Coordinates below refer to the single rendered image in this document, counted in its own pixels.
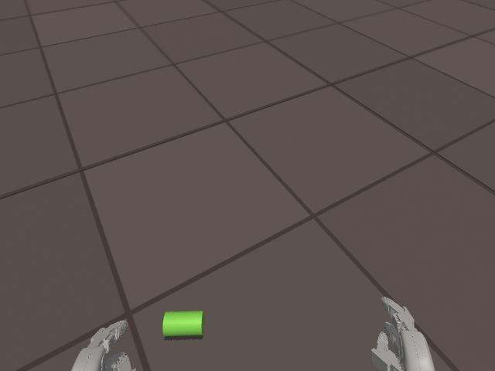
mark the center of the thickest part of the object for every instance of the can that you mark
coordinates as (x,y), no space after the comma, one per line
(177,323)

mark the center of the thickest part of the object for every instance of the right robot hand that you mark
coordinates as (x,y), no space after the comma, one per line
(409,343)

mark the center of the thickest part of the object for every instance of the left robot hand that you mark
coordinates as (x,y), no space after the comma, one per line
(93,358)

